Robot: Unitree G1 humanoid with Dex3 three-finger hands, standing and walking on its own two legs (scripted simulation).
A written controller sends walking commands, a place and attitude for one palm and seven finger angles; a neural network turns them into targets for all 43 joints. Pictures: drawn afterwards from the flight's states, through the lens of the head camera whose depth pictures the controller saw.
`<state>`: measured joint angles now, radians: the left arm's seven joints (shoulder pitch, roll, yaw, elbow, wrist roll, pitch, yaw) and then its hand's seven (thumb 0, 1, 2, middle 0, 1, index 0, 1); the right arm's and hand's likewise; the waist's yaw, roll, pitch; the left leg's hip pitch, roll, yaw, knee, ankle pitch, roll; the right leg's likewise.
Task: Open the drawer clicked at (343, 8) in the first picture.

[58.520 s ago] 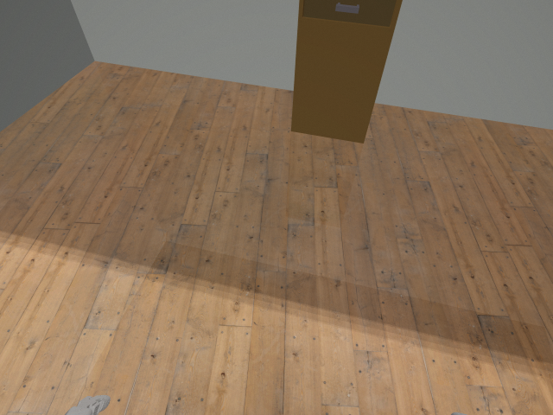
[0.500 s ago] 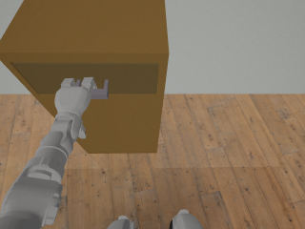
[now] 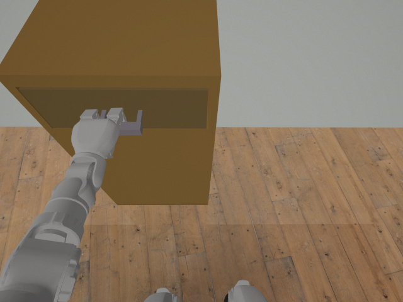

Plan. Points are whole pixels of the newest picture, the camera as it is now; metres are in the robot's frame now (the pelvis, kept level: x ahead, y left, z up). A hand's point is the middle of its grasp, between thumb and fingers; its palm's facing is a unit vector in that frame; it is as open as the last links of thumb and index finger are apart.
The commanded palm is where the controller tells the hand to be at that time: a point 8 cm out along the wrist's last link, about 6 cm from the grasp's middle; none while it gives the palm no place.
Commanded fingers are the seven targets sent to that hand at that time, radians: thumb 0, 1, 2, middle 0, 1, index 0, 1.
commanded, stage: close the thumb around the handle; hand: left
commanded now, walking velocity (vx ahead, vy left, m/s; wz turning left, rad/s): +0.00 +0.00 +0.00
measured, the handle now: (120, 121) +0.50 +0.18 +0.00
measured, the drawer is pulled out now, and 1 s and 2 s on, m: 0.00 0.08 0.21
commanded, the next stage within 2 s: pull the drawer open in 0.14 s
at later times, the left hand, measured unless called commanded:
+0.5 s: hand (106, 151) +0.43 +0.21 -0.02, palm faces -0.06 -0.05 -1.00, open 5.9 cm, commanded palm +0.39 +0.21 +0.04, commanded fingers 0.00 0.90 0.90 -0.40 -1.35 -0.40 -1.35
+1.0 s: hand (100, 180) +0.36 +0.21 -0.02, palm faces -0.05 -0.06 -1.00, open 5.8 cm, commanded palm +0.33 +0.20 +0.04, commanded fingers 0.00 0.90 0.90 -0.40 -1.35 -0.40 -1.35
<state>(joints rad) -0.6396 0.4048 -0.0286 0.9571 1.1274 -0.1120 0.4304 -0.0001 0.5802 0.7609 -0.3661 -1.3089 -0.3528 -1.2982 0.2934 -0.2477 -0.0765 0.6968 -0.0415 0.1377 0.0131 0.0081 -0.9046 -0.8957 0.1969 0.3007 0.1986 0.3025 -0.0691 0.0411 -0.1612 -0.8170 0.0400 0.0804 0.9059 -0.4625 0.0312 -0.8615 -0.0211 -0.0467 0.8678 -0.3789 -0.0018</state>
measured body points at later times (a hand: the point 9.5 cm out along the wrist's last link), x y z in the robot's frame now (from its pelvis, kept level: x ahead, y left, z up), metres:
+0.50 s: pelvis +0.00 +0.00 +0.00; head +0.10 +0.00 +0.44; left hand +0.43 +0.21 +0.04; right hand +0.03 -0.27 -0.13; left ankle -0.03 +0.10 -0.69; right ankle +0.01 -0.12 -0.69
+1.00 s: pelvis +0.01 +0.00 +0.01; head +0.09 -0.01 +0.46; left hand +0.36 +0.21 +0.04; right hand +0.13 -0.25 -0.12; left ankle -0.03 +0.10 -0.69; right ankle +0.01 -0.12 -0.69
